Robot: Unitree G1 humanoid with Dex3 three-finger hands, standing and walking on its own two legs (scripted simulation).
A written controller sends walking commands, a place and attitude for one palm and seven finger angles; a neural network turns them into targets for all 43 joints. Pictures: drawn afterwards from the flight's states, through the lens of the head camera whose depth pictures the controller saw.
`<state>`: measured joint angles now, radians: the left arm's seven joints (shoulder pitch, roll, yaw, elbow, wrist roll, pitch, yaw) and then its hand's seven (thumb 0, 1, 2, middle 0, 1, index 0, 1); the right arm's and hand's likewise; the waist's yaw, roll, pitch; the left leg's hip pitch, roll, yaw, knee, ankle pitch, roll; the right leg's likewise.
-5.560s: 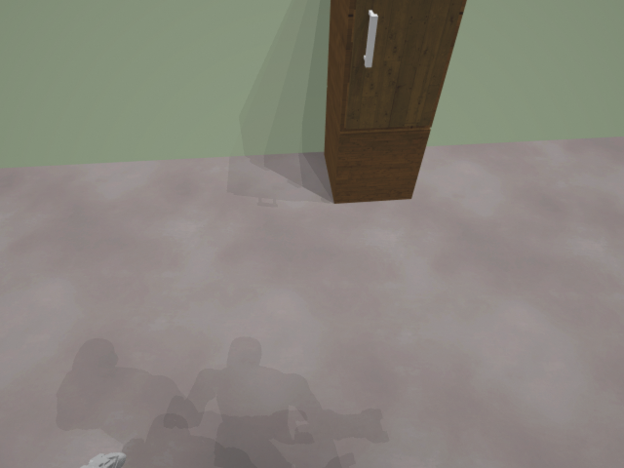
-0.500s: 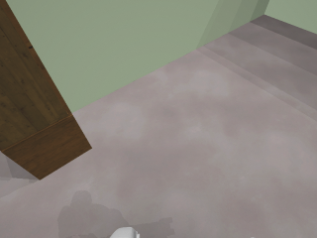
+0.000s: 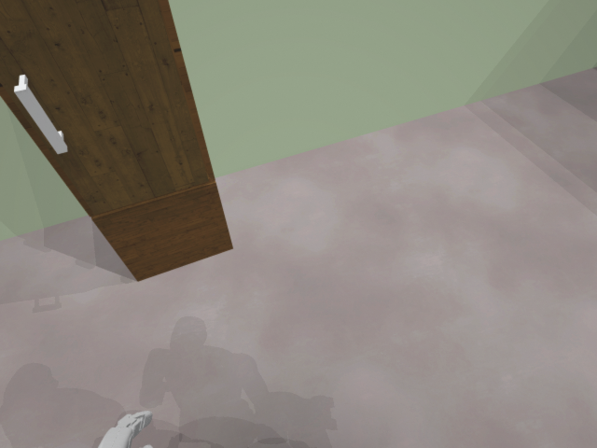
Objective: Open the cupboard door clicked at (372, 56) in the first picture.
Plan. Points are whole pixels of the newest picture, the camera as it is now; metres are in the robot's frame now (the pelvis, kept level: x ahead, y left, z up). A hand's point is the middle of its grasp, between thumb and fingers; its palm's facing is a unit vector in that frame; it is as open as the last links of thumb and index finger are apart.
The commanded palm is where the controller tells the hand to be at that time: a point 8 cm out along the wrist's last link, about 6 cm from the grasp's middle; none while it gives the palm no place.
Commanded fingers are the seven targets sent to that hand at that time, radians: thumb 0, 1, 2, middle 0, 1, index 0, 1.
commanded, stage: turn to face it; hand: left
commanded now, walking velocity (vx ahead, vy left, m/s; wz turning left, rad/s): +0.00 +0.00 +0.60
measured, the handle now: (43, 115) +0.72 +0.56 +0.01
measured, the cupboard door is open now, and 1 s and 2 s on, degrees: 0 0 0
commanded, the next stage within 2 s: take the last steps up to it in 0.62 s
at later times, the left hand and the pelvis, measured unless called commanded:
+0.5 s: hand out of the picture -0.06 +0.24 -0.19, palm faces +0.31 -0.92 -0.24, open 7.4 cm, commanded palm none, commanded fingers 0.00 0.90 0.90 -0.20 -0.30 -0.20 -0.30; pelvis -0.03 +0.02 -0.01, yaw +16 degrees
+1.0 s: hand out of the picture -0.05 +0.19 -0.16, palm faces +0.42 -0.88 -0.21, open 7.3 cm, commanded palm none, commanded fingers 0.00 0.90 0.90 -0.20 -0.30 -0.20 -0.30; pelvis -0.01 +0.01 +0.00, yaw +23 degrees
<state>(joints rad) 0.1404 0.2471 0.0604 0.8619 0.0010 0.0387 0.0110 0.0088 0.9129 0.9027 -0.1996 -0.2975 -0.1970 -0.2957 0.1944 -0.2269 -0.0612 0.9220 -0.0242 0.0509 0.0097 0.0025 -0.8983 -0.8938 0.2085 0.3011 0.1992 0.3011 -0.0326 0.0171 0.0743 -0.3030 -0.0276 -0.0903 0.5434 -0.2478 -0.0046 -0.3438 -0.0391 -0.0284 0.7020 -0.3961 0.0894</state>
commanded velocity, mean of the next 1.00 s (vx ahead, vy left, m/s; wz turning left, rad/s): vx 0.09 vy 0.00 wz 0.28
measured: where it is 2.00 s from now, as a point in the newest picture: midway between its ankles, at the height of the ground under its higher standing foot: (251, 428)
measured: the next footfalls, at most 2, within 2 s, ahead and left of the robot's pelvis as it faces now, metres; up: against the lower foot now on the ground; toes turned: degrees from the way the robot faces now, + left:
right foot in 0.04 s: +0.05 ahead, -0.13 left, +0.00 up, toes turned -1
left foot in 0.44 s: -0.02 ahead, +0.13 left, +0.00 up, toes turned +21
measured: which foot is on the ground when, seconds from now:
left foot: down 0.00-0.04, up 0.06-0.42, down 0.44-0.92, up 0.94-1.00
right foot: up 0.00-0.02, down 0.04-0.44, up 0.46-0.88, down 0.90-1.00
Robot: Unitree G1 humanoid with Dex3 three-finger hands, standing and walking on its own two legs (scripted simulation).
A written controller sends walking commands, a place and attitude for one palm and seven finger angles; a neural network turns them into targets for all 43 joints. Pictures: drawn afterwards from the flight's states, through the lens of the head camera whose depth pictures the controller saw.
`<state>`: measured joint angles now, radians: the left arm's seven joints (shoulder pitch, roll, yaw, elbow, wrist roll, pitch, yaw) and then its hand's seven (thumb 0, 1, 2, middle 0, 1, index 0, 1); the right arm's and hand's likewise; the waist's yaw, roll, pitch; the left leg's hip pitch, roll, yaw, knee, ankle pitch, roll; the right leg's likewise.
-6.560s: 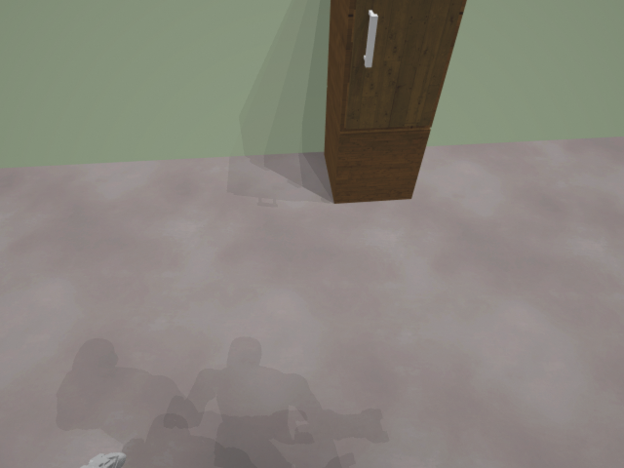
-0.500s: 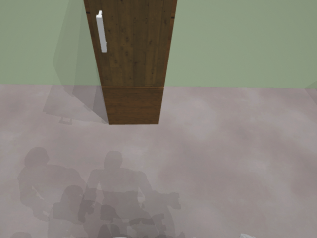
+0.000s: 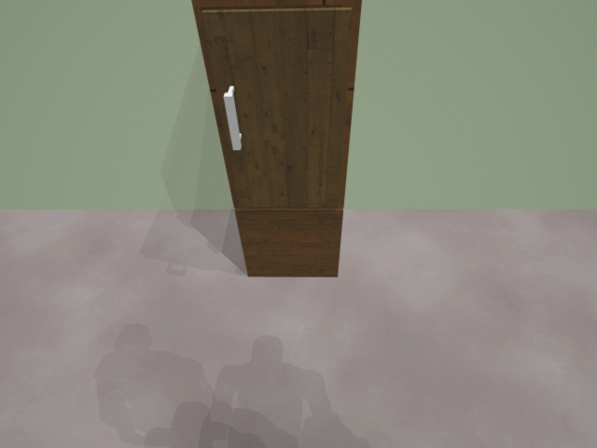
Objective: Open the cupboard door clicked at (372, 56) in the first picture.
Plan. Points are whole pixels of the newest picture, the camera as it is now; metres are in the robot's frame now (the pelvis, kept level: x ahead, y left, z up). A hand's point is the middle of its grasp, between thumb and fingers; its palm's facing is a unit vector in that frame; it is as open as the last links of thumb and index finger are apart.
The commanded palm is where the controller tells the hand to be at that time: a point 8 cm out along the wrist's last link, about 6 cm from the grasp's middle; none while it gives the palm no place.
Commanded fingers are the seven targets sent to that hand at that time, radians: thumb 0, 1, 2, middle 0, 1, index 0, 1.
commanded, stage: take the last steps up to it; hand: left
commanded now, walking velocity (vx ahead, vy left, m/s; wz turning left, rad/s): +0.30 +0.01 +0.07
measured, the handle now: (234, 118) +0.89 +0.23 +0.00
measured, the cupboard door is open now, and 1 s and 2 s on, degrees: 0 0 0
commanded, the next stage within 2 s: come to a stop and stand still in 0.88 s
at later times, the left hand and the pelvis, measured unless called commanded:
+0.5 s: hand out of the picture +0.07 +0.23 -0.18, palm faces +0.07 -0.99 -0.15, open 7.4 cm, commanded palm none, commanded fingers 0.00 0.90 0.90 -0.20 -0.30 -0.20 -0.30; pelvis +0.13 +0.06 +0.00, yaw +0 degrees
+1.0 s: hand (212, 348) +0.33 +0.19 -0.16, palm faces +0.06 -0.97 -0.22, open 7.2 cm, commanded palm none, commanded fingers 0.00 0.90 0.90 -0.20 -0.30 -0.20 -0.30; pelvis +0.30 +0.01 +0.01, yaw +1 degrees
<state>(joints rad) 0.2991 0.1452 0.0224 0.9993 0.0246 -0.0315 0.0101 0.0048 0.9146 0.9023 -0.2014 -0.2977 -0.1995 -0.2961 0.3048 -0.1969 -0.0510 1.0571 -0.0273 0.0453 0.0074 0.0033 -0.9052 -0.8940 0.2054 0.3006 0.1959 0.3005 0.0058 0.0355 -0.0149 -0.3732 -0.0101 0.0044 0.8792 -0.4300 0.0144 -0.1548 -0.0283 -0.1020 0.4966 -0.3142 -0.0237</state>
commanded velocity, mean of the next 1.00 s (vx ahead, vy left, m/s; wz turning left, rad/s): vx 0.23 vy -0.03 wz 0.00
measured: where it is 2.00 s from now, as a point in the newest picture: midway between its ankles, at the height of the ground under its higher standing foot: outside the picture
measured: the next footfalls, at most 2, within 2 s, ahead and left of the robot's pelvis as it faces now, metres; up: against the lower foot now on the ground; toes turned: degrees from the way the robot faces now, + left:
left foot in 0.34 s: +0.19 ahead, +0.18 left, +0.00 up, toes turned +11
right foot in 0.76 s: +0.34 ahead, -0.08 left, +0.00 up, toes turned -9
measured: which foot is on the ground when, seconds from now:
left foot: up 0.00-0.32, down 0.34-0.76, up 0.78-1.00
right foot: down 0.00-0.34, up 0.36-0.74, down 0.76-1.00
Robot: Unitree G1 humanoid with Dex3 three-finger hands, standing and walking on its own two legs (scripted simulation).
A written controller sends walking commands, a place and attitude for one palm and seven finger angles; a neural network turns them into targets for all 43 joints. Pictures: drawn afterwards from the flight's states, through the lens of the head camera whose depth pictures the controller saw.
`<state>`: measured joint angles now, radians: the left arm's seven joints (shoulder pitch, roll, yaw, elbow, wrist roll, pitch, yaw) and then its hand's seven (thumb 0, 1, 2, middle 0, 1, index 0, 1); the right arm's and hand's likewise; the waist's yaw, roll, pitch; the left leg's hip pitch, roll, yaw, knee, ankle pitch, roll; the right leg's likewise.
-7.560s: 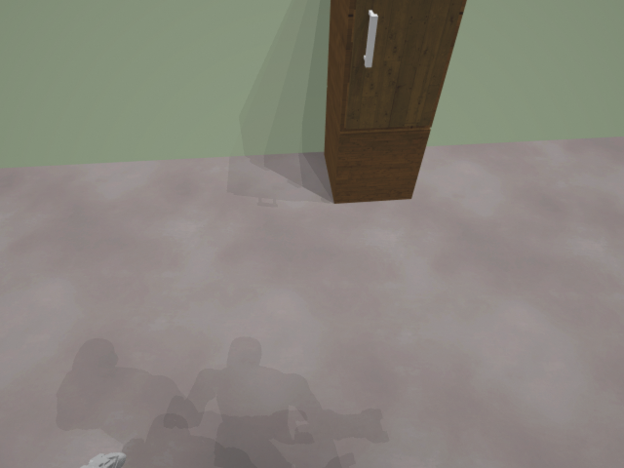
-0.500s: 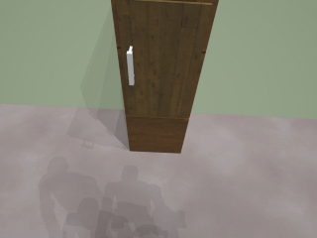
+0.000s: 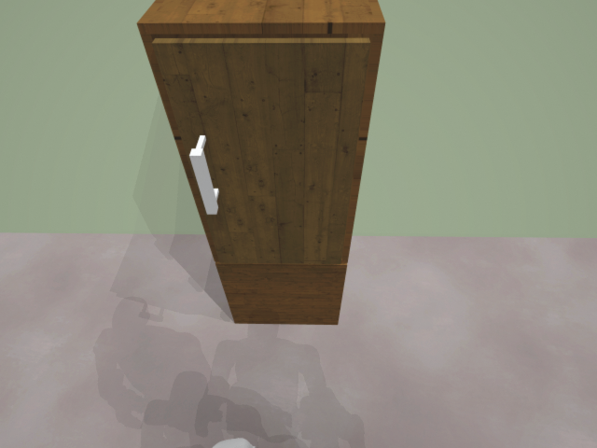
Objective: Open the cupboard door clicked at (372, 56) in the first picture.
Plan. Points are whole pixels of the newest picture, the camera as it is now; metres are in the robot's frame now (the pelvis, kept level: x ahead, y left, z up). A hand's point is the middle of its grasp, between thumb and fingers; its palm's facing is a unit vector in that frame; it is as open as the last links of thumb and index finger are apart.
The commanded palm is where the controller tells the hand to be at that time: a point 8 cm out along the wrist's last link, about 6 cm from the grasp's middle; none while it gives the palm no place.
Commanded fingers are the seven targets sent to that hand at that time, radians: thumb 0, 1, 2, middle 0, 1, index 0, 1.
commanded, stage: come to a stop and stand still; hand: left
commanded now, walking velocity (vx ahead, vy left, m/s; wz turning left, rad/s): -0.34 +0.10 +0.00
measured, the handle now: (207, 176) +0.60 +0.21 -0.01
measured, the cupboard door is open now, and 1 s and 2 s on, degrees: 0 0 0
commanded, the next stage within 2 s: look again from close up in 1.04 s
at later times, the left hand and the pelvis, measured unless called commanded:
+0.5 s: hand out of the picture +0.08 +0.18 -0.18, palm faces +0.03 -0.96 -0.28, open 7.4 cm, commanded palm none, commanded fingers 0.00 0.90 0.90 -0.20 -0.30 -0.20 -0.30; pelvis +0.02 -0.02 -0.02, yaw -1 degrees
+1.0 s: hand out of the picture +0.01 +0.13 -0.18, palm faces +0.04 -0.98 -0.19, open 7.3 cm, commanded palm none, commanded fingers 0.00 0.90 0.90 -0.20 -0.30 -0.20 -0.30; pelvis -0.01 -0.05 +0.00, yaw +0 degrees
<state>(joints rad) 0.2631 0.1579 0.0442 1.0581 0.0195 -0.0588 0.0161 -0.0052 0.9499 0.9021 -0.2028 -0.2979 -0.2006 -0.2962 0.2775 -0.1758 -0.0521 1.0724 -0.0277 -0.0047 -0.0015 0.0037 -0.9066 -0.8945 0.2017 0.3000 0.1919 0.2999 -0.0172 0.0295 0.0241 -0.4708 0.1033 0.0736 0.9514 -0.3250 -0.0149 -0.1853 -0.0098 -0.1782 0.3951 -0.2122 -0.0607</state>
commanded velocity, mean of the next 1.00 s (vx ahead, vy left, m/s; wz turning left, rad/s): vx -0.07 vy -0.02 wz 0.00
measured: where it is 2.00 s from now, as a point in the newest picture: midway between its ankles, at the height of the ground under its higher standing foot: outside the picture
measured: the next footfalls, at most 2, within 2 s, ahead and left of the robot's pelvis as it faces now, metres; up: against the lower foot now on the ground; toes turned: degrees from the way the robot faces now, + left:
left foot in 0.14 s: +0.14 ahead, +0.13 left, +0.00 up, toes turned +5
right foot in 0.48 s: +0.05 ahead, -0.13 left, +0.00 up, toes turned -4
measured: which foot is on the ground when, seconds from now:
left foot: up 0.00-0.12, down 0.14-0.50, up 0.52-0.74, down 0.76-1.00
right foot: down 0.00-0.18, up 0.20-0.46, down 0.48-1.00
